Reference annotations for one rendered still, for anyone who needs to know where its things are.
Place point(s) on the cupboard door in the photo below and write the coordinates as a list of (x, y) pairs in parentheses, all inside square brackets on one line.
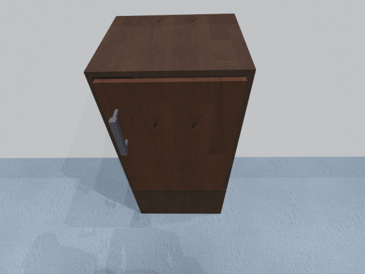
[(180, 130)]

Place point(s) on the handle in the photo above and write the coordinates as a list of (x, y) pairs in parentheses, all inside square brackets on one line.
[(117, 133)]

